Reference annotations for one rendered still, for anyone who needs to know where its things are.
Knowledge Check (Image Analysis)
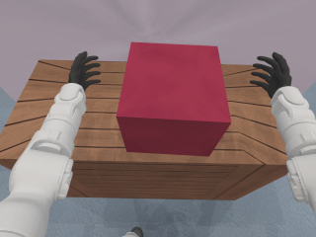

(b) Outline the robot left foot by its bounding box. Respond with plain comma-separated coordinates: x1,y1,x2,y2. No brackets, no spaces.
131,227,143,237

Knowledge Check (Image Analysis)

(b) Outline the robot right forearm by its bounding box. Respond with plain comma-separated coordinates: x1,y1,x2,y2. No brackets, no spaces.
271,86,316,160

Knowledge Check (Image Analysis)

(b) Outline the carton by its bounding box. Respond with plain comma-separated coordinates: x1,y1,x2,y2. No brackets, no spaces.
116,41,232,157

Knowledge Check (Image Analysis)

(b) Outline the robot left forearm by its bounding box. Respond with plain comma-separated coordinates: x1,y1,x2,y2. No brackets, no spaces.
9,83,87,193

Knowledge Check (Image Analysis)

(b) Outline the left robot hand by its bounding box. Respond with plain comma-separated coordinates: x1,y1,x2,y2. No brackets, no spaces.
68,51,101,92

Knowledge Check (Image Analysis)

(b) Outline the left robot upper arm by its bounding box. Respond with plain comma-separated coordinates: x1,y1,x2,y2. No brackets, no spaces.
0,149,74,237

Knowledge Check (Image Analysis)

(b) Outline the right robot upper arm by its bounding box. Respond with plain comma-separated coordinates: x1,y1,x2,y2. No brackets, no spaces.
285,153,316,220

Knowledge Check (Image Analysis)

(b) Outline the pedestal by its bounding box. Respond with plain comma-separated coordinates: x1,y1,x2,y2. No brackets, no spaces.
0,59,288,200

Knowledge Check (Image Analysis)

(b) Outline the right robot hand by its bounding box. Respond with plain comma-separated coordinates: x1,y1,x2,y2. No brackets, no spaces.
250,52,292,99

